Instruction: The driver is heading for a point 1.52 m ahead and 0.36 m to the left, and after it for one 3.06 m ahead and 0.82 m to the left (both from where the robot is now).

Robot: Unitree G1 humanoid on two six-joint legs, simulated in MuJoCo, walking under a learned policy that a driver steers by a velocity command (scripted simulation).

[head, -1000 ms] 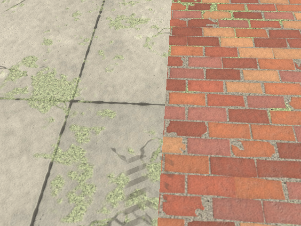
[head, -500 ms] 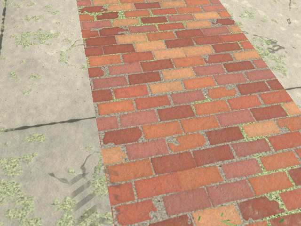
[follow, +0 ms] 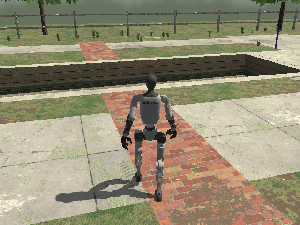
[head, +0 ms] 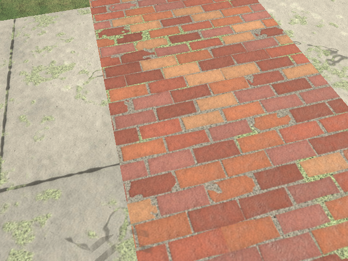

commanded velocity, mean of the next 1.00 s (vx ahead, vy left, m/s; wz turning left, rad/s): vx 0.49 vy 0.00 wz -0.01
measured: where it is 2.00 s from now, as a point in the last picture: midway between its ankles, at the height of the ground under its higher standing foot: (170, 135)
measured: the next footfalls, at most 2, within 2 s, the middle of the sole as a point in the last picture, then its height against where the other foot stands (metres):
left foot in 0.12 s outside the picture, level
right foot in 0.68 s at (210, 245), level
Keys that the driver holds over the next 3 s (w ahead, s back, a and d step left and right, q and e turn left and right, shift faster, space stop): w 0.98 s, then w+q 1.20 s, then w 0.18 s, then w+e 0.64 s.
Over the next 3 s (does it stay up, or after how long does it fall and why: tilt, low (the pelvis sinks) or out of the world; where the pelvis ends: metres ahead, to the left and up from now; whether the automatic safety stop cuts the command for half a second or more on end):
stays up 1.52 0.43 -0.01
